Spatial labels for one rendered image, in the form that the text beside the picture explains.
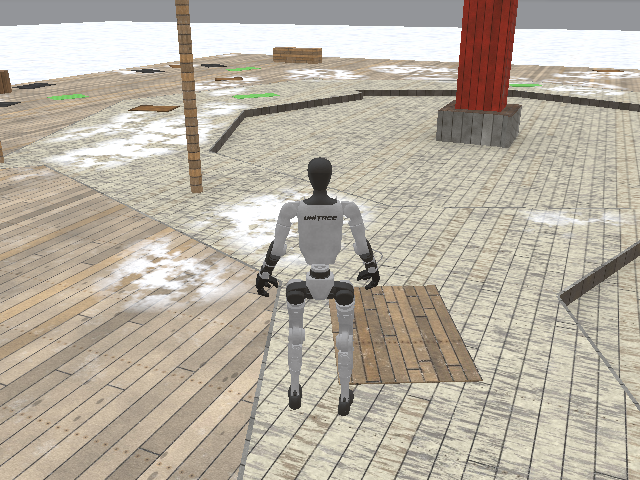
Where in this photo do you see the robot right shin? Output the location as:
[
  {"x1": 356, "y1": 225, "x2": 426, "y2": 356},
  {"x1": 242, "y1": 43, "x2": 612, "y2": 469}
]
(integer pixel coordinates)
[{"x1": 338, "y1": 335, "x2": 354, "y2": 402}]

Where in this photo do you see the right robot forearm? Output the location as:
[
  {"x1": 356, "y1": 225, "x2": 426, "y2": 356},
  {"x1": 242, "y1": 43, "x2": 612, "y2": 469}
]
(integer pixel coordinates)
[{"x1": 359, "y1": 239, "x2": 378, "y2": 273}]

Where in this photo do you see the robot left foot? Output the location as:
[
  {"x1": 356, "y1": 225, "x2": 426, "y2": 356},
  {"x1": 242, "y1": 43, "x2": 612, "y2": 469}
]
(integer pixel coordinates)
[{"x1": 288, "y1": 384, "x2": 302, "y2": 410}]

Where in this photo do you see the robot left upper arm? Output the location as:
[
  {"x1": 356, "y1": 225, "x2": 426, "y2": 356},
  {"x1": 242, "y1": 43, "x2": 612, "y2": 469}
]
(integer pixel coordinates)
[{"x1": 271, "y1": 201, "x2": 299, "y2": 257}]

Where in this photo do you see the right robot hand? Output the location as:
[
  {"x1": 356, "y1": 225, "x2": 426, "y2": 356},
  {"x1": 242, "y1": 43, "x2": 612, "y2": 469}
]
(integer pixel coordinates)
[{"x1": 357, "y1": 269, "x2": 380, "y2": 290}]

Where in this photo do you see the robot right upper arm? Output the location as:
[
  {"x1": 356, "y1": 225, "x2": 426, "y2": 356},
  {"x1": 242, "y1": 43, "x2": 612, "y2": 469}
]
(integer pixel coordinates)
[{"x1": 341, "y1": 201, "x2": 369, "y2": 255}]

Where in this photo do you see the left robot forearm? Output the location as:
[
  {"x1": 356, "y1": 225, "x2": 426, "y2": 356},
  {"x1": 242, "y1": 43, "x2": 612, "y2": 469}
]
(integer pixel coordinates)
[{"x1": 259, "y1": 241, "x2": 280, "y2": 279}]

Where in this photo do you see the left robot hand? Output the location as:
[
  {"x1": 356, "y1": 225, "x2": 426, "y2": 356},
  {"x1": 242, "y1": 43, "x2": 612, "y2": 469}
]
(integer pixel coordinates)
[{"x1": 255, "y1": 273, "x2": 278, "y2": 297}]

